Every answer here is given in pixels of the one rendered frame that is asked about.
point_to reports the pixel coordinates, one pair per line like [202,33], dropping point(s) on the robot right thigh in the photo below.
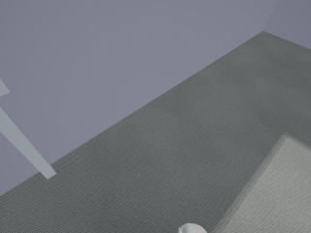
[191,228]

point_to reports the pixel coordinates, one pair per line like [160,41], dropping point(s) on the panel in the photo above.
[15,135]

